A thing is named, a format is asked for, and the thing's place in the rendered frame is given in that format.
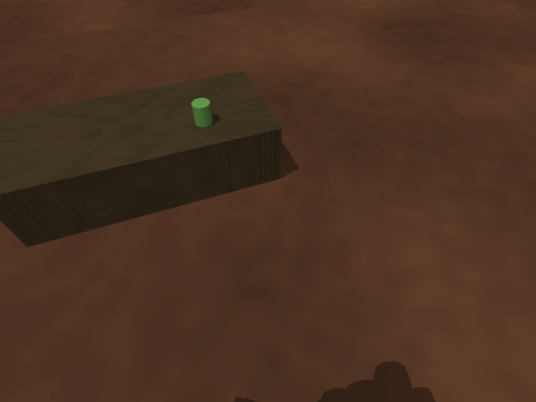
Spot can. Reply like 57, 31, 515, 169
191, 98, 213, 127

